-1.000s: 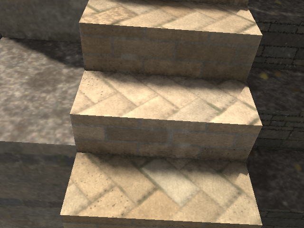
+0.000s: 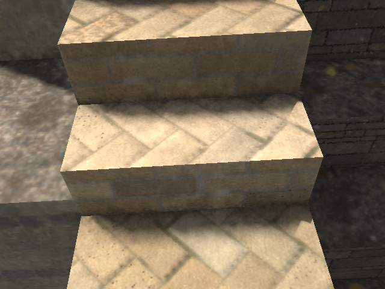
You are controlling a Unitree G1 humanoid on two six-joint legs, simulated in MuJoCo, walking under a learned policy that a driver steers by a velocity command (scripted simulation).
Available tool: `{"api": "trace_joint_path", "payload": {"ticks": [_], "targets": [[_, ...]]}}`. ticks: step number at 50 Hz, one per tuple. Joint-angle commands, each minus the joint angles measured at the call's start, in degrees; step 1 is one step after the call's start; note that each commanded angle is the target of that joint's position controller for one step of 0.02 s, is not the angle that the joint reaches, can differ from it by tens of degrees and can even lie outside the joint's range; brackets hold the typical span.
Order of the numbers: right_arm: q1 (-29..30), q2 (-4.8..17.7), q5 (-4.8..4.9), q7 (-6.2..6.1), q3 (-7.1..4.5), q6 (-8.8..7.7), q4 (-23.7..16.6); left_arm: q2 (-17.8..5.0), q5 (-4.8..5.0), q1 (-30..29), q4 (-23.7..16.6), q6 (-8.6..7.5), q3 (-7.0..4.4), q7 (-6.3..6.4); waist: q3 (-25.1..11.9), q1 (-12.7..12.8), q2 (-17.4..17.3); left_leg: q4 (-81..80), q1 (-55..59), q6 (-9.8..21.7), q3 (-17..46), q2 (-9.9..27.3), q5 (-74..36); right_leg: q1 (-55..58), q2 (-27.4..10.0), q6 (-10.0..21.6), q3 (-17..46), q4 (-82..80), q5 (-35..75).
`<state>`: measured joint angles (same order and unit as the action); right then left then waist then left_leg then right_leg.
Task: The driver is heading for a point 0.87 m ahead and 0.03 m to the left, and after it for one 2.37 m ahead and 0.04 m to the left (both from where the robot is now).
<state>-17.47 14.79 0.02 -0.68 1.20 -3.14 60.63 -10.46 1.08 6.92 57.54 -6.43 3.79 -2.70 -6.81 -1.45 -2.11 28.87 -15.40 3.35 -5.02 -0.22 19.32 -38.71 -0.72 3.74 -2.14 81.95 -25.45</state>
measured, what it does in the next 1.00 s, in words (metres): climbs: right foot, then left foot 0.19 m higher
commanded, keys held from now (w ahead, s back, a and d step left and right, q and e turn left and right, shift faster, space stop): w+shift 0.28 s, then shift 0.72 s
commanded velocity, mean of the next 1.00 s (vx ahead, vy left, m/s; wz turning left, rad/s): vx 0.45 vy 0.00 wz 0.00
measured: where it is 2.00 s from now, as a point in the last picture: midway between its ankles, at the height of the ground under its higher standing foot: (239, 211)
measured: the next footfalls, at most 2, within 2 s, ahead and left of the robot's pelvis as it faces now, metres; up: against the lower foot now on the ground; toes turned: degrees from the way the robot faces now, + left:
right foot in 0.18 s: +0.00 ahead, -0.18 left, +0.00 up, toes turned -7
left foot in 0.46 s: +0.24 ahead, +0.06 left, +0.20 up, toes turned +0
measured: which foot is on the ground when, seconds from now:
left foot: down 0.00-0.20, up 0.22-0.44, down 0.46-1.00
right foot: up 0.00-0.16, down 0.18-0.46, up 0.48-0.68, down 0.70-0.74, up 0.76-0.82, down 0.84-1.00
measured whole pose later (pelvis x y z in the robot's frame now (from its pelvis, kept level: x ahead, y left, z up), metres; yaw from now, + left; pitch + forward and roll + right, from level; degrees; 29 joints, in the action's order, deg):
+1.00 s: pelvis +0.28 -0.05 +0.21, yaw +0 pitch +1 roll -1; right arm -6.9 14.1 0.5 4.2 0.5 -1.3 52.5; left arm -10.0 -1.2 9.9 52.0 -0.5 3.1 0.7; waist -1.0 -2.3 -1.2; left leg 50.8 -20.6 -1.7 0.1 0.9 27.3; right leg -6.5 -0.5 2.8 -6.1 23.9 -14.9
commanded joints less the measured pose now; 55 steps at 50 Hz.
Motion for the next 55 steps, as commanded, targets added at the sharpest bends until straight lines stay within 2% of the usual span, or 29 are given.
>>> {"api": "trace_joint_path", "payload": {"ticks": [1,6,7,9,10,11,12,13,16,17,18,21,23,24,25,26,28,30,35,37,39,42,43,44,47,49,52,54,55], "targets": [[-2.5,3.1,1.21,1.56,-0.11,-1.45,-1.8,0.4,0.13,-7.8,-11.3,-2.78,1.21,-1.43,5.8,1.8,4.0,-13.5,14.1,8.7,20.3,19.0,5.6,-25.4,-6.2,-0.1,6.3,9.4,-1.0],[3.0,8.0,2.34,2.56,-1.33,-1.29,-2.5,-0.2,-2.31,-15.7,-19.3,-3.01,3.48,-1.38,9.2,3.8,-0.7,-20.8,2.0,8.6,8.6,13.8,-23.3,-5.3,-5.8,1.2,-5.2,-17.1,-8.4],[5.0,7.6,0.98,2.60,-0.86,-0.43,-3.2,-6.9,-2.66,-6.9,-17.7,-4.67,0.60,-1.67,3.8,9.0,5.3,-5.7,7.1,5.1,2.4,6.5,-56.2,11.8,-3.0,2.2,-5.5,-35.1,1.0],[5.4,18.7,0.18,1.81,-4.32,0.98,-5.7,-7.7,-2.03,8.5,-11.2,-3.09,-1.63,-1.05,-5.7,13.3,-3.9,17.5,19.0,7.7,5.5,8.5,-67.7,30.8,-2.0,3.2,-5.3,-75.2,22.8],[9.6,15.0,-0.99,2.62,-3.49,0.24,-10.0,-10.2,-2.06,12.4,-6.8,-1.67,-2.43,-1.14,-0.5,11.4,3.9,34.4,8.1,6.8,5.3,4.7,-43.8,37.2,-6.9,2.4,-0.7,-79.5,37.5],[17.0,4.3,-2.77,4.90,-1.21,-1.83,-17.1,-5.3,-3.64,12.0,-2.7,0.26,-0.09,-1.02,7.0,5.0,21.2,63.1,-19.7,6.6,3.8,-3.0,-2.4,44.7,-13.6,-1.7,3.5,-71.2,84.4],[13.5,-3.7,-0.18,6.78,-0.08,-5.43,-17.0,-6.5,-6.59,12.7,-2.8,1.74,0.56,0.69,3.1,2.0,29.2,94.0,-49.0,6.0,13.6,-11.5,10.9,62.5,-19.0,-1.2,6.0,-41.0,125.2],[16.4,-6.0,1.71,8.35,0.99,-6.82,-21.0,-5.2,-8.15,19.9,-1.9,2.85,0.10,1.64,-8.9,5.5,24.4,113.0,-60.9,6.7,15.3,-11.1,11.6,69.6,-22.2,1.9,7.4,-40.0,117.5],[31.7,-9.1,4.88,9.30,4.91,-4.95,-33.4,-3.9,-6.77,20.0,2.9,2.48,-0.79,1.20,4.9,3.6,9.8,126.1,-89.9,2.7,8.4,-4.4,32.1,66.6,-23.9,7.1,10.1,-53.3,74.4],[44.6,-11.9,0.41,8.85,6.03,-6.53,-37.4,1.9,-6.93,34.5,9.3,2.03,-0.29,0.82,7.7,10.6,3.8,122.3,-98.1,1.4,1.1,-7.2,36.2,75.3,-17.3,2.6,11.8,-46.9,97.3],[50.4,-12.7,-2.54,8.21,7.15,-7.91,-41.5,-0.4,-6.79,42.4,12.4,0.96,-1.40,2.35,2.7,13.1,10.5,110.6,-92.7,0.5,-0.8,-5.4,42.0,80.0,-15.8,0.7,14.0,-44.2,119.7],[31.2,-5.0,-3.57,10.23,6.68,-5.05,-39.8,-7.2,-3.05,1.9,-3.1,0.41,-2.34,7.53,-14.4,-7.8,5.6,37.0,-12.9,-0.4,1.5,1.1,9.3,34.9,-12.1,-0.5,10.5,-58.5,114.3],[14.4,1.0,-2.24,5.50,1.48,1.63,-28.7,-20.6,-2.12,8.1,3.1,-1.76,-6.64,4.50,-20.7,-12.1,9.9,29.1,18.3,-1.6,1.5,-3.4,-3.9,29.7,-15.1,5.3,10.6,-51.5,116.4],[7.4,5.1,-1.97,4.54,-0.60,2.31,-23.9,-15.9,-3.44,9.2,3.8,-2.65,-6.20,1.00,-21.1,-11.4,-8.3,23.9,34.0,7.4,21.6,7.4,-49.3,13.5,-4.6,1.3,8.6,-34.3,47.3],[0.2,6.9,-4.90,2.95,-1.89,2.23,-21.4,-11.6,-0.65,11.1,4.9,-3.57,-6.13,-0.71,-29.0,-11.0,-15.5,13.6,32.0,21.0,41.1,22.0,-70.1,10.9,6.4,-5.2,10.6,4.0,9.2],[3.4,5.6,-4.15,2.81,-1.63,1.41,-19.7,-14.1,1.36,6.9,1.9,-3.97,-7.69,-2.88,-18.5,-10.1,-5.2,13.5,25.5,20.6,38.1,21.2,-58.4,0.1,5.7,-7.1,17.2,20.2,3.5],[13.5,3.4,-0.02,2.70,-2.06,0.14,-16.9,-7.4,1.13,0.1,-6.1,-2.84,-5.59,-2.41,4.1,-2.1,-0.1,6.5,13.6,12.1,30.0,19.2,-30.3,-19.0,3.5,-4.5,15.5,23.4,0.6],[14.9,1.0,0.54,2.47,-2.15,0.43,-14.6,-5.4,-0.30,3.5,-8.6,-1.75,-3.58,-1.07,10.9,2.7,2.2,1.1,5.2,7.2,17.1,16.5,-31.8,-16.8,2.4,-2.2,14.0,19.7,-0.7],[28.7,-1.2,-0.14,2.04,-1.26,0.83,-15.0,-1.9,-1.95,22.2,-7.9,2.85,-2.36,2.50,3.2,15.5,-4.6,-6.5,-11.9,5.3,-6.5,10.4,-55.3,12.7,0.6,-5.6,0.5,-3.2,3.9],[27.3,0.0,0.03,1.79,-1.00,2.62,-15.0,-5.1,-0.88,17.2,-10.4,3.39,-3.12,3.50,6.3,13.8,-0.8,-4.3,2.1,1.9,-4.7,6.5,-58.8,11.2,2.2,-3.6,2.4,-21.9,-6.2],[17.8,6.4,1.50,1.09,-2.63,2.95,-14.0,-4.8,-2.24,17.5,-9.7,2.91,-3.35,2.09,-2.8,12.1,0.8,9.4,22.0,3.5,-2.1,6.7,-66.7,19.4,1.6,-0.7,-3.6,-58.2,18.0],[10.1,2.7,0.91,4.48,-2.49,-0.09,-13.3,0.9,-4.11,7.8,-6.7,3.09,0.13,1.87,7.1,0.0,4.8,33.4,1.7,2.1,3.1,-1.7,3.5,32.3,-7.0,2.7,3.1,-77.1,65.9],[8.1,-1.7,0.49,5.70,-2.02,-1.75,-12.0,-3.1,-6.94,11.3,-5.1,2.43,0.36,2.05,4.9,-1.3,7.8,49.9,-21.1,-0.1,8.0,-7.1,18.8,50.4,-14.7,6.6,6.7,-56.8,106.7],[2.0,-4.0,1.28,6.14,-1.39,-2.19,-9.5,-5.7,-7.57,13.6,-5.4,2.75,-0.48,3.30,-3.7,-1.6,6.8,56.3,-23.5,-2.6,13.6,-5.7,20.1,54.2,-20.0,12.1,6.6,-52.7,108.4],[9.1,-0.5,0.89,6.00,-0.15,0.63,-11.3,-7.2,-2.91,-7.6,-12.3,5.00,-2.09,3.69,0.0,-5.9,-0.7,24.4,-13.8,-6.9,7.0,2.6,17.1,41.8,-13.4,9.0,0.6,-55.8,77.2],[4.7,-1.0,-0.07,4.71,0.35,2.92,-8.1,-7.9,-0.94,-8.9,-13.3,5.11,-2.60,3.45,-1.7,-5.7,5.1,9.2,-0.3,-6.1,1.5,1.3,-0.4,37.1,-13.7,8.5,-1.2,-53.5,90.3],[2.8,4.2,-0.55,3.17,-1.01,3.88,-5.8,-9.8,-0.87,-11.2,-16.4,3.67,-2.57,1.15,0.0,-3.0,9.4,-10.9,-2.0,0.3,5.3,1.5,-28.3,46.8,-8.7,3.2,-0.9,-41.1,79.1],[1.0,3.0,-2.43,1.17,0.11,4.62,-2.2,-3.4,-2.55,-1.7,-12.3,1.80,-1.38,-1.77,-4.2,2.4,-9.3,-5.4,22.2,5.2,14.4,10.7,-77.9,23.9,-4.6,-0.9,-1.5,-31.0,20.3],[1.5,0.6,-2.22,0.87,1.00,5.30,-2.0,0.9,-2.91,3.0,-8.0,1.94,-0.32,-3.30,-1.6,3.6,-12.3,-5.8,20.8,10.9,15.8,14.4,-75.1,17.5,-2.2,-2.5,-0.8,-26.4,-5.6]]}}
Over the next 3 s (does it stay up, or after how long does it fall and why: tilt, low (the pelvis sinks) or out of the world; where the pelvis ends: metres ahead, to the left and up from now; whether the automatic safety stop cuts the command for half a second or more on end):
stays up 0.79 -0.07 0.59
